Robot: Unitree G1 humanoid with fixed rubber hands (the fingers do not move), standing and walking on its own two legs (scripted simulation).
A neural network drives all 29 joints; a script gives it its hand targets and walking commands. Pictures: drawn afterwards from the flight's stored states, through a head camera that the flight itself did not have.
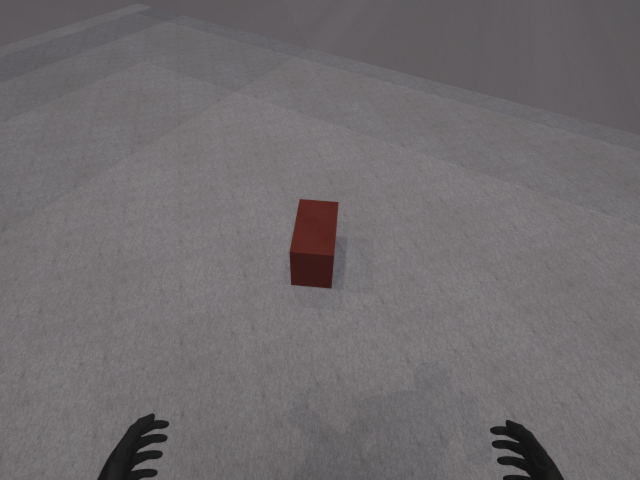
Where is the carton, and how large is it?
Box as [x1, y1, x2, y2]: [290, 199, 338, 287]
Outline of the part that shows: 300,199 290,247 291,284 330,287 338,202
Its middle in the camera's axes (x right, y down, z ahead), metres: -0.02 -0.01 +1.53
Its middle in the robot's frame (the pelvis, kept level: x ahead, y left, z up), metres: +1.09 +0.02 -0.65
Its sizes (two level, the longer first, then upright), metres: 0.290 0.159 0.196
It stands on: the floor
